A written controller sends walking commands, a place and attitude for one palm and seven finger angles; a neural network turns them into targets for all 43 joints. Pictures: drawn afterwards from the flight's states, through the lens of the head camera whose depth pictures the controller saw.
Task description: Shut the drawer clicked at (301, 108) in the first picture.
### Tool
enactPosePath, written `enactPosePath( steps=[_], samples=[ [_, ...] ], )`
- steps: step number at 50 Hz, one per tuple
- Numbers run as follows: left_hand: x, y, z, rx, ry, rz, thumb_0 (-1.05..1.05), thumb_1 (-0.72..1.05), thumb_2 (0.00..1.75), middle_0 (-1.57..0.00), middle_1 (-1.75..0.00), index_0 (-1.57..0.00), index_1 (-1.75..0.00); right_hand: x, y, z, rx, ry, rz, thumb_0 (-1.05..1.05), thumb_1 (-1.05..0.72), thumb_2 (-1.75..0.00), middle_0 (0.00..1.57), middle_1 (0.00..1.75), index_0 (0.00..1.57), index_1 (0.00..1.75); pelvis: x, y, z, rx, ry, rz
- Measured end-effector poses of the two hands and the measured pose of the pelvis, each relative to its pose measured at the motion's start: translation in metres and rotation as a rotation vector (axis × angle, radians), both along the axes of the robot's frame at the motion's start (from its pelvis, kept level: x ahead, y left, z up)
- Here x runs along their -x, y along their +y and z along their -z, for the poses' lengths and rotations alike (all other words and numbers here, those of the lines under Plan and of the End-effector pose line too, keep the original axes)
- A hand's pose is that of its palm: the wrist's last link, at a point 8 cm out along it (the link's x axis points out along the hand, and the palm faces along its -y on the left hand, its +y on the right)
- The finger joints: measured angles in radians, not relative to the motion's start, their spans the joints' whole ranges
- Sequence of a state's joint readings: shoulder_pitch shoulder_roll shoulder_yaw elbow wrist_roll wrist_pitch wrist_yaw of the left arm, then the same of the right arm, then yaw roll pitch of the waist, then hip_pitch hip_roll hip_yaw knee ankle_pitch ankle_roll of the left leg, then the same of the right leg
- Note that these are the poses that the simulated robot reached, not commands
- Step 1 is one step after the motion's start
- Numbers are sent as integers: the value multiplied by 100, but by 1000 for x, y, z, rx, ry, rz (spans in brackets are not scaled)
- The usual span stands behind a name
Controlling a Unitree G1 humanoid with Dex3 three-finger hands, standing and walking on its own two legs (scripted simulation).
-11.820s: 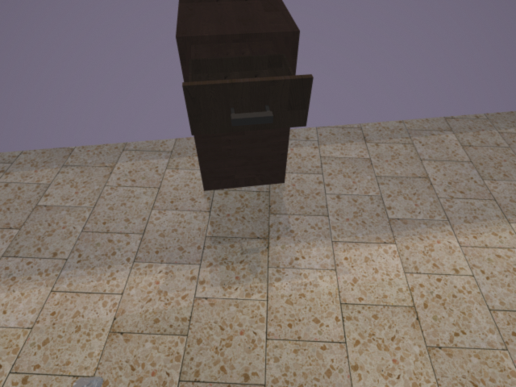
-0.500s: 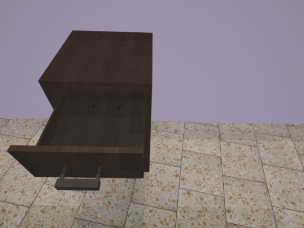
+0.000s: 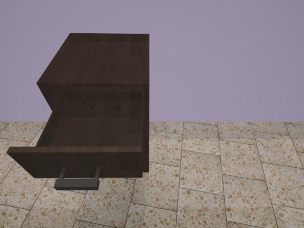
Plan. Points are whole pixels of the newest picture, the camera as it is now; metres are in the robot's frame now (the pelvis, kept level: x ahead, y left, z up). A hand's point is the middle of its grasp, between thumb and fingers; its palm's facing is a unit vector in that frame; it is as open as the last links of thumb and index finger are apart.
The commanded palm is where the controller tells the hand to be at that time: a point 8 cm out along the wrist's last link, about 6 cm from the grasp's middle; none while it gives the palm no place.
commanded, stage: look again from close up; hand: left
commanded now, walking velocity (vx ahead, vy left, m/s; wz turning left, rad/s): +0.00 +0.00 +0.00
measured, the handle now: (79, 176) +0.28 +0.25 -0.09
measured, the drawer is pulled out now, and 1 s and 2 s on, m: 0.30 0.28 0.28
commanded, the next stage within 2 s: raise the hand and make a fist in 0.02 s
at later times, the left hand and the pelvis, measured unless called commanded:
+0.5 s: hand out of the picture +0.13 +0.15 -0.04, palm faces +0.10 -0.99 +0.03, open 6.2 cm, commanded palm +0.09 +0.21 -0.05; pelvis -0.04 +0.00 -0.08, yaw +0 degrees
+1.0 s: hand out of the picture +0.13 +0.17 -0.03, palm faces +0.11 -0.99 -0.04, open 3.7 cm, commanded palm +0.08 +0.23 -0.02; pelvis -0.04 +0.00 -0.09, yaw +1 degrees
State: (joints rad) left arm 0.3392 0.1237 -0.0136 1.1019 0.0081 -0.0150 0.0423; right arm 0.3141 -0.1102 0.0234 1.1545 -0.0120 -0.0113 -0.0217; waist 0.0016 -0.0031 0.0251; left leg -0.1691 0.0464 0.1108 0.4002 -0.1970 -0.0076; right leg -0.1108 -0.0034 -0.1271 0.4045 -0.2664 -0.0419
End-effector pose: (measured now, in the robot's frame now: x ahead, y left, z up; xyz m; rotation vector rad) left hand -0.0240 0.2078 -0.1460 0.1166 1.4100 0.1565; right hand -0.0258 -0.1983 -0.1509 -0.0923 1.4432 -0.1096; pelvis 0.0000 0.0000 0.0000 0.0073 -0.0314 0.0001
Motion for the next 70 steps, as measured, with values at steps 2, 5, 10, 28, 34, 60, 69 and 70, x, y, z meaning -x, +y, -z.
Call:
enactPosePath(
  steps=[2, 5, 10, 28, 34, 60, 69, 70],
  samples=[
    [3, -1, 0, 3, 5, -3, 0, 91, 90, -20, -29, -20, -29, 1, 0, 0, 0, 2, 1, 1, -91, -90, 20, 30, 20, 30, 0, 0, 0, 0, 1, 0],
    [7, -3, 1, 8, 11, -7, 0, 91, 90, -20, -29, -20, -29, 2, 0, 0, 2, 2, 1, 1, -91, -90, 20, 30, 20, 30, 1, 0, 0, 0, 0, 0],
    [-19, 16, -25, -78, -195, -58, 5, 96, 90, -21, -30, -21, -30, -13, -16, -4, 64, -149, -4, 3, -93, -90, 21, 30, 21, 30, 6, 3, 4, 5, 7, 10],
    [-106, -8, -93, 67, -1385, 59, 1, 91, 90, -43, -58, -47, -59, -220, -39, -38, 161, -1024, -229, 2, -92, -90, 20, 30, 20, 30, 45, 2, 94, 14, 237, -25],
    [-105, 2, -101, 15, -1392, 49, 1, 90, 90, -58, -71, -59, -72, -225, 6, -13, 37, -1009, -253, 1, -91, -90, 20, 30, 20, 30, 50, -1, 105, 43, 245, -43],
    [-123, 18, -129, 43, -1324, 102, 1, 90, 90, -111, -128, -111, -128, -158, -39, -4, 179, -787, -82, 2, -91, -90, 20, 30, 20, 30, 37, 11, 83, 40, 244, -24],
    [-118, 27, -141, 11, -1325, 75, 1, 90, 90, -129, -147, -128, -147, -198, -4, -21, 91, -878, -128, 2, -91, -90, 20, 30, 20, 30, 29, 14, 77, 47, 231, -31],
    [-117, 28, -143, 10, -1324, 75, 1, 90, 90, -131, -149, -130, -149, -201, 0, -22, 80, -884, -135, 2, -91, -90, 20, 30, 20, 30, 28, 14, 76, 48, 229, -32]
  ],
)
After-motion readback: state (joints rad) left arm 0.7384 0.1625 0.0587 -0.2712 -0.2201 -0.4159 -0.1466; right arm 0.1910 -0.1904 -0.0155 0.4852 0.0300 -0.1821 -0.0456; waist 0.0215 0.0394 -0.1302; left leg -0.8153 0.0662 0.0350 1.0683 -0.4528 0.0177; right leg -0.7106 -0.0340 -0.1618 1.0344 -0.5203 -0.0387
